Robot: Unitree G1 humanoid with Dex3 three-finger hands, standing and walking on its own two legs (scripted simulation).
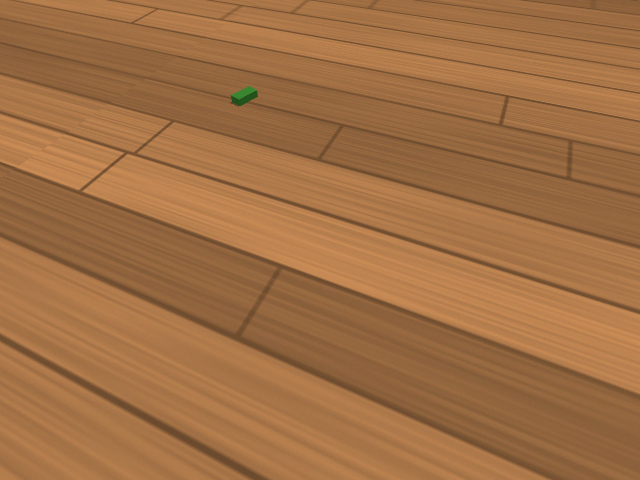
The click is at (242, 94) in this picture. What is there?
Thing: flat box
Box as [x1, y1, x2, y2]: [231, 86, 257, 105]
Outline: 256,90 248,86 232,94 232,101 241,105 257,96
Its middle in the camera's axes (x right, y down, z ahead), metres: -0.45 -0.87 +2.35
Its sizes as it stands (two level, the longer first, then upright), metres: 0.145 0.075 0.044
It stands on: the floor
